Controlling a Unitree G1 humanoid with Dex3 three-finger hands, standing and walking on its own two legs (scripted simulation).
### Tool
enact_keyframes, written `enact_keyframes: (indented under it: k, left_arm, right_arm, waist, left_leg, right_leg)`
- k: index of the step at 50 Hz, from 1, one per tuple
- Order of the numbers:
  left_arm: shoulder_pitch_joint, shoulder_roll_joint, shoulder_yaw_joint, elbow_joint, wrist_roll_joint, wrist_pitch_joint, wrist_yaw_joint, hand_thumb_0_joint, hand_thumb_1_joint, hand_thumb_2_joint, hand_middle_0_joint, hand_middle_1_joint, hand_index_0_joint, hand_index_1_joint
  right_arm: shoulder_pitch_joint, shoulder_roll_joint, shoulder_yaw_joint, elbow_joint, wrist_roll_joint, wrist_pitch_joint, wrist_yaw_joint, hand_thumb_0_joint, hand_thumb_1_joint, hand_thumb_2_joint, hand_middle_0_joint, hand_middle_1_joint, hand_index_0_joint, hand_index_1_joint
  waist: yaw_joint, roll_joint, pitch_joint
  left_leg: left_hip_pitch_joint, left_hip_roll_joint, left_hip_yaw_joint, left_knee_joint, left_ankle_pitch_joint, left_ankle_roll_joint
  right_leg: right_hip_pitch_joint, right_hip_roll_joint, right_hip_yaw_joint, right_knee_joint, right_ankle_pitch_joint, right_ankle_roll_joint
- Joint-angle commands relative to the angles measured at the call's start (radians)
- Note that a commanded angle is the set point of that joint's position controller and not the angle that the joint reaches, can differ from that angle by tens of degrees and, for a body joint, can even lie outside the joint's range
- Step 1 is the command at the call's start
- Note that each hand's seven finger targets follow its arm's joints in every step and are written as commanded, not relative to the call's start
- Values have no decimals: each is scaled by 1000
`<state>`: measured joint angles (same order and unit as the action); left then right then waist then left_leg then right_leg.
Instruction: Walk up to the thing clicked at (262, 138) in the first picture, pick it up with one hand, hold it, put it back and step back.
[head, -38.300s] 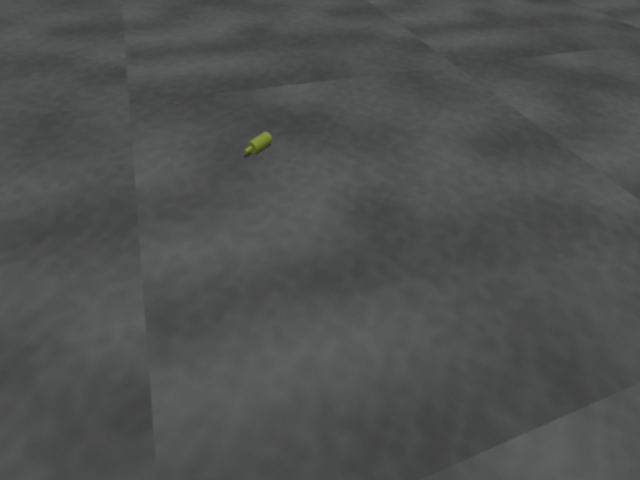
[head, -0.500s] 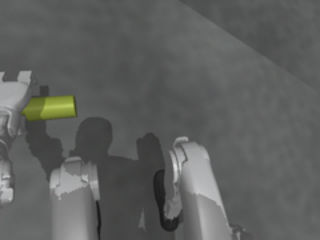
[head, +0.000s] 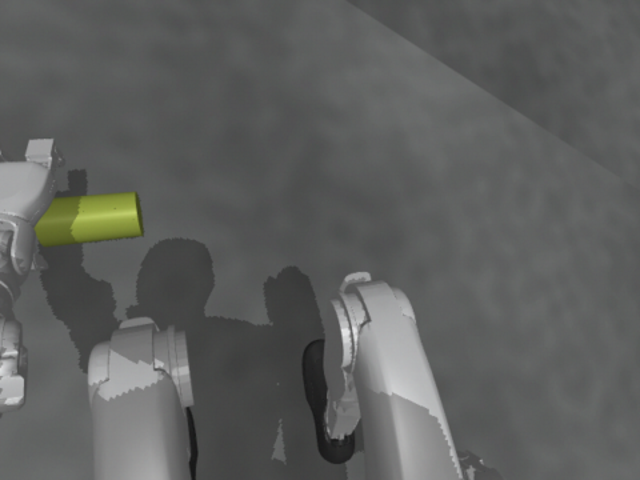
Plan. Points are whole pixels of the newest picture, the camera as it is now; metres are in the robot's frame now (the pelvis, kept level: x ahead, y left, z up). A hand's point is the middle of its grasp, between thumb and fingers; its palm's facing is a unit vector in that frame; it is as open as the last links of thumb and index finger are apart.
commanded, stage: rise first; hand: left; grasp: from above
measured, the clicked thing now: (74, 220) +0.49 +0.24 -0.30
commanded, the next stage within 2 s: approach in 1.10 s
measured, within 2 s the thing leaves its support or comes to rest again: neither
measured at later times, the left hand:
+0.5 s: hand (24, 224) +0.45 +0.26 -0.17, palm faces -0.45 -0.05 -0.89, open 14.2 cm
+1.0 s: hand (25, 219) +0.46 +0.26 -0.18, palm faces -0.46 -0.05 -0.89, open 14.1 cm
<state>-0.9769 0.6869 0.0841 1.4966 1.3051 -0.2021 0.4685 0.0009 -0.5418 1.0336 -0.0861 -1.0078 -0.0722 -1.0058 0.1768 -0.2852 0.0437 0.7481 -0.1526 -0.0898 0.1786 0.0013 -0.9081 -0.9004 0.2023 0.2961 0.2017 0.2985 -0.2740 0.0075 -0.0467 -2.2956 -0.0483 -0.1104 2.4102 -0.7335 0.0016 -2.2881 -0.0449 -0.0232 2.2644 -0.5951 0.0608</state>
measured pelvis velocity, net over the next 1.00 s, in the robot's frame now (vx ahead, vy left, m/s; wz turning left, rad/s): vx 0.00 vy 0.00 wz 0.01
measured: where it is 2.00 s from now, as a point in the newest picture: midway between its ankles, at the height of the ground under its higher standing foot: (258, 454)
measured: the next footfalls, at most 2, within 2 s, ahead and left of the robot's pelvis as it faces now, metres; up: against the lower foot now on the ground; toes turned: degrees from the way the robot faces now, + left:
none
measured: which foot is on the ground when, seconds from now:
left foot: down 0.00-1.00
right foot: down 0.00-1.00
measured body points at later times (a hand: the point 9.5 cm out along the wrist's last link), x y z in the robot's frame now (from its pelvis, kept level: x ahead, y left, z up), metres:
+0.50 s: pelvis -0.01 +0.00 +0.00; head +0.23 +0.07 +0.38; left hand +0.47 +0.26 -0.12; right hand +0.04 -0.28 -0.09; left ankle +0.06 +0.12 -0.30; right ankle +0.12 -0.14 -0.30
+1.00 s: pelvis +0.00 +0.00 +0.00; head +0.24 +0.06 +0.38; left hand +0.48 +0.26 -0.12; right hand +0.03 -0.28 -0.10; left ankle +0.06 +0.12 -0.30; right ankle +0.12 -0.14 -0.30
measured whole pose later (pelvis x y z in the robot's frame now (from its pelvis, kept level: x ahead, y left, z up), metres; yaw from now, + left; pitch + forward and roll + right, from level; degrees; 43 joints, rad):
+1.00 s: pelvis +0.00 +0.00 +0.00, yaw +0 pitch +35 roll -8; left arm -0.98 0.69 0.07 1.48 1.30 -0.23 0.43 0.00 -0.54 1.04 -0.11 -0.99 -0.09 -1.00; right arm 0.20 -0.29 0.04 0.75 -0.15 -0.10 0.18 0.00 -0.91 -0.90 0.20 0.30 0.20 0.30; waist -0.27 0.01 -0.04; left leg -2.28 -0.05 -0.11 2.40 -0.73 0.00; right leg -2.28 -0.05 -0.02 2.26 -0.59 0.06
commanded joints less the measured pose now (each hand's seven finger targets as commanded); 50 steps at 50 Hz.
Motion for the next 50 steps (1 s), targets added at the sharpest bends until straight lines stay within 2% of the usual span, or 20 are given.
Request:
enact_keyframes:
  k: [1,2,4,7,10,12,17,21,26,29,32,34,37,39,40,42,45,46,47,50]
  left_arm:
    - [-293,192,2,-145,-24,9,33,0,-562,1035,-65,-1016,-58,-1023]
    - [-297,175,-10,-114,-23,11,27,0,-562,1039,-67,-1008,-57,-1017]
    - [-322,216,12,-156,-31,6,24,0,-574,1051,-67,-989,-52,-1005]
    - [-304,158,-20,-127,-40,4,13,0,-572,1049,-65,-1002,-52,-1015]
    - [-308,208,-7,-133,-30,-7,7,0,-563,1043,-73,-1006,-62,-1017]
    - [-288,195,-13,-91,-32,-10,4,0,-566,1049,-78,-989,-62,-1006]
    - [-323,177,-24,-104,-18,-25,12,0,-564,1048,-73,-992,-59,-1007]
    - [-335,212,-6,-116,-1,-22,25,0,-567,1046,-71,-1004,-59,-1017]
    - [-349,203,-14,-131,-1,-10,34,0,-581,1058,-71,-990,-52,-1010]
    - [-379,202,-15,-108,-6,-2,35,0,-574,1051,-75,-995,-58,-1012]
    - [-342,215,-6,-79,-14,8,30,0,-575,1055,-76,-986,-58,-1004]
    - [-348,177,-30,-92,-23,4,18,0,-567,1046,-79,-995,-63,-1011]
    - [-344,224,-5,-116,-28,1,8,0,-566,1048,-84,-985,-67,-1003]
    - [-326,219,-5,-117,-34,-4,1,0,-556,1040,-85,-989,-71,-1005]
    - [-322,213,-9,-100,-29,-8,-1,0,-560,1041,-83,-989,-68,-1005]
    - [-329,242,14,-139,-24,-18,2,0,-553,1032,-87,-991,-75,-1005]
    - [-318,219,9,-152,-20,-23,1,0,-554,1033,-83,-993,-70,-1006]
    - [-309,172,-22,-148,-22,-23,0,0,-554,1032,-79,-1001,-68,-1012]
    - [-338,246,27,-177,-22,-28,10,0,-549,1032,-84,-994,-72,-1006]
    - [-314,190,-14,-117,-18,-21,11,0,-546,1029,-99,-974,-83,-990]
  right_arm:
    - [219,-262,-89,-5,3,4,-11,0,-906,-902,200,300,200,300]
    - [218,-260,-88,-3,2,2,-10,0,-905,-901,200,300,200,300]
    - [227,-267,-93,-8,10,7,-17,0,-903,-901,200,300,200,300]
    - [232,-259,-90,3,9,3,-17,0,-904,-901,200,300,200,300]
    - [231,-258,-88,1,13,6,-23,0,-904,-901,200,300,200,300]
    - [224,-258,-80,-1,11,5,-24,0,-903,-901,200,300,200,300]
    - [221,-259,-77,1,8,1,-27,0,-901,-900,200,300,200,300]
    - [221,-263,-80,-2,5,-2,-25,0,-903,-901,200,300,200,300]
    - [207,-266,-87,-4,9,-4,-25,0,-902,-900,200,300,200,300]
    - [214,-264,-81,0,2,-8,-22,0,-904,-901,200,300,200,300]
    - [218,-269,-78,-1,6,-11,-25,0,-901,-900,200,300,200,300]
    - [217,-261,-75,3,1,-13,-21,0,-902,-900,200,300,200,300]
    - [233,-267,-76,-1,5,-14,-21,0,-903,-900,200,300,200,300]
    - [228,-268,-77,-2,8,-13,-21,0,-901,-900,200,300,200,300]
    - [232,-267,-76,-3,6,-11,-18,0,-902,-900,200,300,200,300]
    - [231,-269,-81,-9,6,-9,-18,0,-902,-900,200,300,200,300]
    - [245,-270,-81,-7,5,-8,-12,0,-902,-900,200,300,200,300]
    - [247,-260,-80,-3,5,-8,-11,0,-901,-899,200,300,200,300]
    - [251,-273,-87,3,5,-6,-12,0,-900,-899,200,300,200,300]
    - [251,-259,-79,5,-2,-10,-4,0,-902,-900,200,300,200,300]
  waist:
    - [-13,308,-704]
    - [-27,276,-666]
    - [-14,270,-695]
    - [-25,255,-667]
    - [-15,234,-671]
    - [-14,207,-648]
    - [-23,270,-655]
    - [-18,293,-675]
    - [-10,329,-686]
    - [-33,295,-654]
    - [-18,278,-649]
    - [-31,273,-654]
    - [-20,272,-676]
    - [-10,269,-683]
    - [-24,274,-680]
    - [-12,288,-702]
    - [-22,299,-707]
    - [-20,295,-718]
    - [-22,291,-729]
    - [-30,266,-681]
  left_leg:
    - [512,-6,86,-313,217,21]
    - [496,-4,85,-308,195,24]
    - [495,-5,80,-319,191,26]
    - [484,-5,82,-315,201,26]
    - [453,-12,99,-304,199,33]
    - [429,-13,100,-299,193,34]
    - [481,-11,86,-313,190,25]
    - [508,-10,83,-318,187,22]
    - [531,-7,74,-338,171,18]
    - [490,-9,84,-325,153,24]
    - [489,-9,81,-327,166,25]
    - [481,-10,88,-318,169,26]
    - [478,-12,93,-311,194,28]
    - [491,-9,89,-310,208,24]
    - [483,-10,85,-309,204,22]
    - [494,-10,86,-314,212,20]
    - [523,-6,84,-303,267,16]
    - [532,-7,90,-299,272,17]
    - [524,-6,87,-290,277,19]
    - [483,-7,102,-281,245,25]
  right_leg:
    - [373,28,-114,-182,158,-93]
    - [358,30,-116,-188,143,-93]
    - [374,26,-111,-201,137,-93]
    - [375,28,-113,-200,146,-93]
    - [422,32,-104,-212,143,-93]
    - [416,31,-104,-217,135,-90]
    - [366,29,-114,-201,132,-91]
    - [355,27,-114,-193,130,-93]
    - [318,25,-118,-185,116,-95]
    - [328,26,-113,-196,107,-94]
    - [330,23,-112,-197,115,-93]
    - [350,29,-115,-198,117,-95]
    - [386,25,-110,-202,138,-92]
    - [382,27,-112,-196,146,-94]
    - [378,28,-114,-189,144,-95]
    - [394,29,-115,-187,146,-97]
    - [394,27,-118,-180,194,-94]
    - [405,30,-117,-185,201,-96]
    - [405,28,-117,-182,208,-93]
    - [415,31,-113,-197,186,-93]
